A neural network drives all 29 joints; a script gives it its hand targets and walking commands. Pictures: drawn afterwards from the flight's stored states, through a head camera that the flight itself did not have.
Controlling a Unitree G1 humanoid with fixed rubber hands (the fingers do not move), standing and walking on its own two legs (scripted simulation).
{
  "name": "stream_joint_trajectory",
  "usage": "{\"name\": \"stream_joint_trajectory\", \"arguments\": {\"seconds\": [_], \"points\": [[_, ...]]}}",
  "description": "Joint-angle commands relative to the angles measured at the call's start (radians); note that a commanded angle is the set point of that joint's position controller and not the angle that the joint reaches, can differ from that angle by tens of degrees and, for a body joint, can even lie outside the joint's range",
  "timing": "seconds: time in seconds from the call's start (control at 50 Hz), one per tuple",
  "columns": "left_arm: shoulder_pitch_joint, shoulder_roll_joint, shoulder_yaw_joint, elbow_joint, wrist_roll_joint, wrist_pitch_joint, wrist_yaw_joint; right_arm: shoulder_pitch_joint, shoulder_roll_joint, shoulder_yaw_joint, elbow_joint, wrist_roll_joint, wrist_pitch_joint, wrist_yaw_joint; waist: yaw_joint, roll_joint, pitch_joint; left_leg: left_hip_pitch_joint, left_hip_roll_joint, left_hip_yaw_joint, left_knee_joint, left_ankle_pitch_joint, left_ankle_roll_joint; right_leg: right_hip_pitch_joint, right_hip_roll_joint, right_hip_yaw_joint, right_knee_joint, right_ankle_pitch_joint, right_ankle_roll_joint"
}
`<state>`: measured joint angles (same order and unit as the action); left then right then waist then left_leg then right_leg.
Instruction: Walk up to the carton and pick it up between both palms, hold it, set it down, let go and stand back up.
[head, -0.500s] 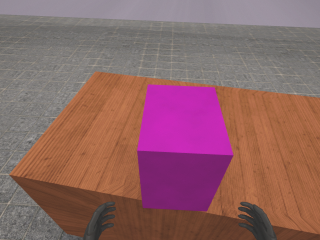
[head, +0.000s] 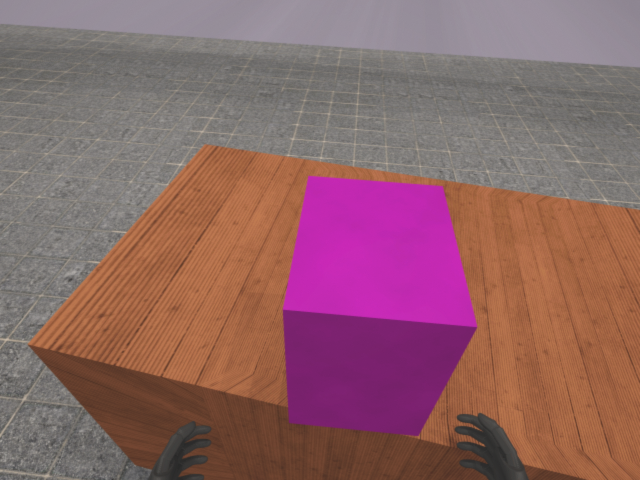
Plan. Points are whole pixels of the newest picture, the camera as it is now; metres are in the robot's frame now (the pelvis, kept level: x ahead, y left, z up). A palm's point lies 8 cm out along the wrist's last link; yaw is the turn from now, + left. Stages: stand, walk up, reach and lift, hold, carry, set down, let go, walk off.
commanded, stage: let go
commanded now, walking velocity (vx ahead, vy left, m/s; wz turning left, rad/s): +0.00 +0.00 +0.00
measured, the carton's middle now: (364, 307) +0.39 -0.06 +0.00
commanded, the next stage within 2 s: stand in 0.30 s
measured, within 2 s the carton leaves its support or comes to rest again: neither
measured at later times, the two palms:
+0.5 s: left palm out of the picture +0.10 +0.24 -0.11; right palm out of the picture +0.09 -0.26 -0.11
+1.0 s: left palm out of the picture +0.06 +0.23 -0.13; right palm out of the picture -0.04 -0.25 -0.14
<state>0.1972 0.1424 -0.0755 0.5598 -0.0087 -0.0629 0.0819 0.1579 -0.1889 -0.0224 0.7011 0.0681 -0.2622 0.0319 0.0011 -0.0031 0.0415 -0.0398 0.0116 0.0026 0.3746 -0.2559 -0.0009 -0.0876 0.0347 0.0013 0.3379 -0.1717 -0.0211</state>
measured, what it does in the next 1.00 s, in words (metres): stands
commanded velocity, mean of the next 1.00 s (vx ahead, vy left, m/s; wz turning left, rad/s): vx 0.00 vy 0.00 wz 0.00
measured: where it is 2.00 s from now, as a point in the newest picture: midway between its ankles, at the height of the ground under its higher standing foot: outside the picture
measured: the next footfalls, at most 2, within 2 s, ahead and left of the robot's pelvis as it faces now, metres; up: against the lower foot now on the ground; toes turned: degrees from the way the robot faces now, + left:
none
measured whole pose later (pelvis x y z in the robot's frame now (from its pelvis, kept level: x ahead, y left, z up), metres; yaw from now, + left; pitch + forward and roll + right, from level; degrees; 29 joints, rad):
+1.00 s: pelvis -0.04 +0.00 -0.01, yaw -6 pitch +1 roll +1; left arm 0.33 0.20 0.03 0.74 0.03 0.01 -0.01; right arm 0.38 -0.23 -0.03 0.81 -0.04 0.03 0.00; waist -0.01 -0.01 -0.05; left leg -0.28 0.01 0.06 0.55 -0.31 0.03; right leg -0.37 0.06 0.08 0.53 -0.18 -0.02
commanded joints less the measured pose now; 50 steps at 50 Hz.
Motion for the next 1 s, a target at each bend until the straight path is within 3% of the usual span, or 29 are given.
{"name": "stream_joint_trajectory", "arguments": {"seconds": [0.0,0.02,0.04,0.06,0.08,0.1,0.12,0.14,0.16,0.24,0.26,0.28,0.3,0.32,0.34,0.38,0.4,0.44,0.5,0.52,0.6,0.64,0.7,0.78,0.8,0.86,0.9,0.94,0.98], "points": [[-0.112,0.088,0.022,-0.125,-0.018,-0.040,0.003,-0.102,-0.107,-0.054,-0.156,-0.020,-0.040,-0.005,0.009,-0.040,-0.060,-0.147,-0.011,0.039,-0.056,0.184,-0.040,0.113,-0.020,0.028,-0.025,0.115,-0.021],[-0.134,0.087,0.021,-0.064,-0.001,-0.021,0.001,-0.110,-0.098,-0.044,-0.079,-0.028,-0.021,-0.005,-0.005,-0.040,-0.056,-0.134,-0.012,0.047,-0.056,0.164,-0.036,0.095,-0.023,0.029,-0.028,0.104,-0.024],[-0.078,0.093,0.029,-0.217,-0.038,-0.073,0.012,-0.057,-0.112,-0.059,-0.219,0.000,-0.071,-0.002,0.023,-0.043,-0.129,-0.155,-0.012,0.049,-0.041,0.207,-0.032,0.147,-0.020,0.033,0.007,0.155,-0.011],[-0.096,0.052,-0.005,0.057,0.035,0.003,-0.004,-0.090,-0.112,-0.027,0.074,-0.053,-0.008,-0.003,-0.023,-0.020,-0.005,-0.145,-0.010,0.046,-0.051,0.164,-0.043,0.092,-0.017,0.024,-0.021,0.119,-0.030],[-0.061,0.110,0.055,-0.163,-0.013,-0.027,-0.011,-0.026,-0.101,-0.044,-0.141,-0.025,-0.043,-0.005,0.023,-0.038,-0.078,-0.140,-0.008,0.051,-0.048,0.188,-0.029,0.160,-0.023,0.026,-0.006,0.153,-0.014],[-0.086,0.098,0.034,-0.154,-0.018,-0.036,-0.007,-0.068,-0.101,-0.050,-0.141,-0.022,-0.055,-0.007,0.013,-0.046,-0.091,-0.162,-0.010,0.056,-0.039,0.205,-0.036,0.151,-0.025,0.028,-0.001,0.176,-0.010],[-0.091,0.067,0.016,-0.017,0.026,0.013,-0.015,-0.083,-0.107,-0.050,0.039,-0.055,-0.025,-0.004,-0.013,0.001,-0.040,-0.144,-0.009,0.056,-0.040,0.182,-0.045,0.114,-0.024,0.020,-0.008,0.145,-0.025],[-0.050,0.116,0.048,-0.244,-0.024,-0.032,-0.007,-0.020,-0.102,-0.062,-0.170,-0.017,-0.071,0.000,0.029,-0.001,-0.136,-0.126,-0.009,0.052,-0.029,0.243,-0.039,0.155,-0.027,0.022,0.012,0.193,-0.015],[-0.058,0.081,0.011,-0.072,0.017,-0.001,-0.008,-0.061,-0.117,-0.053,0.006,-0.046,-0.054,0.007,-0.006,0.021,-0.062,-0.111,-0.008,0.051,-0.028,0.229,-0.053,0.092,-0.016,0.007,0.004,0.160,-0.025],[-0.066,0.121,0.045,-0.160,-0.026,-0.003,-0.009,-0.062,-0.085,-0.056,-0.137,-0.028,-0.064,0.006,0.019,-0.012,-0.083,-0.152,-0.012,0.054,-0.027,0.205,-0.030,0.107,-0.026,0.019,0.007,0.144,-0.012],[-0.087,0.111,0.042,-0.160,-0.020,-0.004,-0.008,-0.062,-0.082,-0.063,-0.101,-0.033,-0.065,0.008,0.014,0.004,-0.067,-0.155,-0.007,0.053,-0.030,0.192,-0.036,0.106,-0.024,0.020,0.006,0.137,-0.015],[-0.093,0.096,0.041,-0.040,0.004,0.040,-0.020,-0.074,-0.089,-0.051,-0.002,-0.049,-0.030,0.007,0.003,0.000,-0.021,-0.150,-0.008,0.052,-0.039,0.146,-0.042,0.077,-0.025,0.011,-0.009,0.088,-0.023],[0.046,0.215,0.136,-0.002,0.075,0.031,-0.049,0.056,-0.153,-0.083,-0.051,-0.091,0.142,-0.020,0.017,0.043,-0.060,-0.103,0.111,-0.052,0.090,0.475,0.017,-0.139,-0.106,0.086,0.137,0.387,0.013],[0.102,0.214,0.140,0.007,0.055,0.028,-0.064,0.101,-0.157,-0.066,-0.057,-0.094,0.221,-0.031,0.003,0.063,-0.130,-0.023,0.140,-0.037,0.167,0.601,0.043,-0.160,-0.097,0.061,0.175,0.370,0.003],[0.094,0.209,0.143,-0.003,0.041,0.026,-0.081,0.127,-0.155,-0.068,-0.071,-0.096,0.252,-0.030,-0.008,0.040,-0.191,-0.037,0.143,-0.038,0.197,0.612,0.063,-0.156,-0.088,0.044,0.205,0.363,0.005],[0.065,0.146,0.127,-0.006,0.037,0.029,-0.089,0.125,-0.158,-0.060,-0.084,-0.098,0.278,-0.034,-0.008,0.038,-0.218,-0.072,0.148,-0.029,0.195,0.452,0.073,-0.182,-0.071,0.050,0.225,0.281,0.002],[0.066,0.128,0.122,-0.001,0.035,0.036,-0.090,0.092,-0.166,-0.065,-0.089,-0.102,0.284,-0.034,0.000,-0.005,-0.167,-0.106,0.135,-0.025,0.178,0.337,0.074,-0.233,-0.062,0.071,0.216,0.246,0.003],[0.061,0.144,0.126,-0.003,0.043,0.050,-0.092,0.098,-0.168,-0.064,-0.100,-0.106,0.289,-0.040,-0.006,0.061,-0.083,-0.232,0.122,-0.027,0.129,0.053,0.075,-0.250,-0.059,0.089,0.196,0.151,-0.001],[0.076,0.194,0.146,0.007,0.045,0.052,-0.099,0.116,-0.162,-0.057,-0.105,-0.109,0.294,-0.037,-0.003,-0.002,-0.074,-0.297,0.106,-0.044,0.102,-0.171,0.074,-0.271,-0.073,0.141,0.172,0.044,-0.022],[0.063,0.209,0.154,0.003,0.045,0.050,-0.098,0.116,-0.152,-0.059,-0.097,-0.106,0.294,-0.033,-0.006,-0.056,-0.073,-0.285,0.087,-0.026,0.128,-0.176,0.065,-0.300,-0.084,0.164,0.134,0.011,-0.029],[0.055,0.194,0.147,0.017,0.050,0.051,-0.088,0.153,-0.139,-0.047,-0.085,-0.111,0.288,-0.037,-0.017,-0.101,-0.058,-0.297,0.054,-0.008,0.147,-0.227,0.069,-0.349,-0.104,0.252,0.029,-0.240,-0.046],[0.073,0.213,0.151,0.024,0.049,0.058,-0.081,0.199,-0.146,-0.046,-0.063,-0.115,0.282,-0.037,-0.023,-0.078,-0.048,-0.287,0.031,0.008,0.161,-0.212,0.073,-0.373,-0.102,0.264,-0.008,-0.294,-0.045],[0.072,0.203,0.154,0.034,0.041,0.055,-0.078,0.216,-0.152,-0.042,-0.045,-0.110,0.273,-0.043,-0.017,-0.037,-0.064,-0.314,0.077,-0.054,0.081,-0.242,0.084,-0.325,-0.072,0.220,0.035,-0.264,-0.024],[0.128,0.144,0.139,0.065,0.033,0.056,-0.092,0.170,-0.171,-0.035,-0.023,-0.115,0.265,-0.046,0.016,0.112,-0.061,-0.354,0.173,-0.178,-0.085,-0.288,0.127,-0.263,-0.004,0.098,0.201,-0.111,-0.007],[0.162,0.159,0.142,0.076,0.037,0.056,-0.093,0.162,-0.176,-0.038,-0.024,-0.113,0.261,-0.045,0.023,0.088,-0.046,-0.363,0.190,-0.179,-0.088,-0.264,0.137,-0.237,-0.004,0.079,0.216,-0.074,0.000],[0.175,0.150,0.140,0.100,0.037,0.050,-0.091,0.190,-0.180,-0.044,0.008,-0.112,0.267,-0.048,0.018,0.049,0.000,-0.400,0.142,-0.113,-0.059,-0.308,0.117,-0.214,-0.043,0.127,0.153,-0.102,-0.013],[0.124,0.167,0.141,0.096,0.033,0.046,-0.094,0.212,-0.165,-0.041,0.027,-0.104,0.273,-0.044,-0.007,-0.011,0.045,-0.360,0.081,-0.049,0.022,-0.262,0.083,-0.306,-0.087,0.223,0.042,-0.205,-0.027],[0.124,0.200,0.151,0.097,0.033,0.050,-0.085,0.261,-0.164,-0.044,0.045,-0.104,0.268,-0.040,-0.021,-0.127,-0.028,-0.269,0.033,-0.003,0.115,-0.184,0.072,-0.327,-0.104,0.290,-0.045,-0.309,-0.032],[0.107,0.184,0.148,0.108,0.034,0.052,-0.073,0.288,-0.128,-0.034,0.052,-0.107,0.259,-0.039,-0.035,-0.127,-0.018,-0.239,0.032,0.000,0.119,-0.137,0.070,-0.354,-0.122,0.311,-0.070,-0.326,-0.037]]}}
